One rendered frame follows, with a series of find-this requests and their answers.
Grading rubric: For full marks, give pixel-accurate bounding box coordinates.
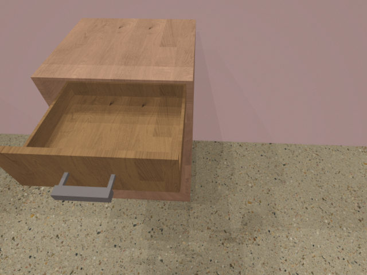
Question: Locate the cabinet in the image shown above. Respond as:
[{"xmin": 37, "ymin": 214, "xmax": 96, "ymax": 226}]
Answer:
[{"xmin": 31, "ymin": 18, "xmax": 196, "ymax": 202}]

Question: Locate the drawer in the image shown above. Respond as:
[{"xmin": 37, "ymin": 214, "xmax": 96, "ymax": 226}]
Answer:
[{"xmin": 0, "ymin": 81, "xmax": 186, "ymax": 193}]

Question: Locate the handle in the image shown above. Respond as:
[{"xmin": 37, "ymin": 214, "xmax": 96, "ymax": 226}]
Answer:
[{"xmin": 50, "ymin": 172, "xmax": 116, "ymax": 203}]

